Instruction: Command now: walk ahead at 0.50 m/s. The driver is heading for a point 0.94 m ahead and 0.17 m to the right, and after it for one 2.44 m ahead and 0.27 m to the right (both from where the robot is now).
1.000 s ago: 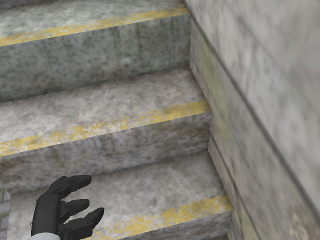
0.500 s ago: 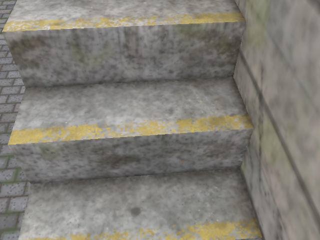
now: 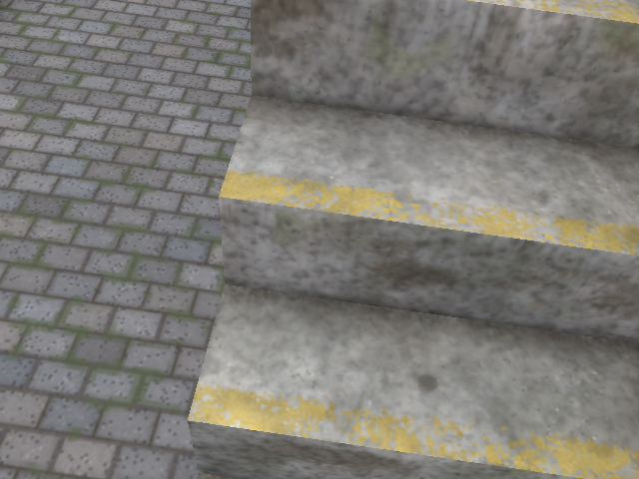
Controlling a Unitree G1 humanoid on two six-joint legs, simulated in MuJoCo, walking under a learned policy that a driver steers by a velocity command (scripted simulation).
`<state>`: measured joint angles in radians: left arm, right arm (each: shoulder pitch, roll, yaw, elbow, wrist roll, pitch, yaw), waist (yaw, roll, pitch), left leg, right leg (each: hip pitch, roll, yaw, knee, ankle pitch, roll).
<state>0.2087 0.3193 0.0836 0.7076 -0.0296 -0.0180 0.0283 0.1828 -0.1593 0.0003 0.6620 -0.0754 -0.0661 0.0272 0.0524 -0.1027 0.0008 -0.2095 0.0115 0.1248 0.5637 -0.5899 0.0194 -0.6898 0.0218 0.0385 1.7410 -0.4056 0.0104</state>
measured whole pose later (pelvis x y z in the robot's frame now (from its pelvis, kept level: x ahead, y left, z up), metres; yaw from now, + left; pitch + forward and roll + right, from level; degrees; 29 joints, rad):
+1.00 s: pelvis +0.26 -0.13 +0.21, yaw +0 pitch +1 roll +0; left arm 0.36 0.19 0.03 0.83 0.05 -0.13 0.11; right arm 0.08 -0.14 0.00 0.60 -0.05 0.02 0.03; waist 0.00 -0.01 0.03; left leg -1.29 -0.09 -0.08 2.30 -0.62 0.05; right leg -0.12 0.04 -0.14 0.60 -0.51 -0.07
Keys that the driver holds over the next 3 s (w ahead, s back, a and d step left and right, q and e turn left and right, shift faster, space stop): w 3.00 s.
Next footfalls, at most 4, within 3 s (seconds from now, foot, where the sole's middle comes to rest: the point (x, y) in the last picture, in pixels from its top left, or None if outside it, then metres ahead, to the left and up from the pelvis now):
0.50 right None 0.19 -0.20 -0.55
1.12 left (338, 358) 0.53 0.00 -0.34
1.56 right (562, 183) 0.74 -0.31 -0.14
2.14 left None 0.98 -0.02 0.07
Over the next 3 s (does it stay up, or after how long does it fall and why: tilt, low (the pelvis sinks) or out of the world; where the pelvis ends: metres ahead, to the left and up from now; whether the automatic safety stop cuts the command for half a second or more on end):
stays up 1.14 -0.15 1.02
